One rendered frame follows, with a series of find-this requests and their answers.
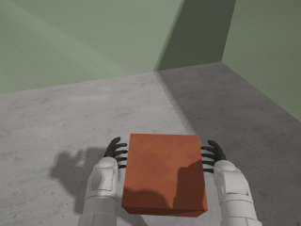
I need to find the robot right forearm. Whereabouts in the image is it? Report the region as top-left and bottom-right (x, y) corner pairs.
(214, 160), (262, 226)

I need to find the right robot hand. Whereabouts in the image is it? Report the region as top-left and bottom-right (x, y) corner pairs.
(200, 140), (227, 173)

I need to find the robot left forearm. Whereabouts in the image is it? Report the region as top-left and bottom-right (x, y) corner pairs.
(77, 156), (119, 226)

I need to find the left robot hand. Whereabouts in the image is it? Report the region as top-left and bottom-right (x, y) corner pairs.
(103, 137), (128, 169)

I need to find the carton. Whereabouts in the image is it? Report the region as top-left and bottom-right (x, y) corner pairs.
(121, 133), (208, 218)

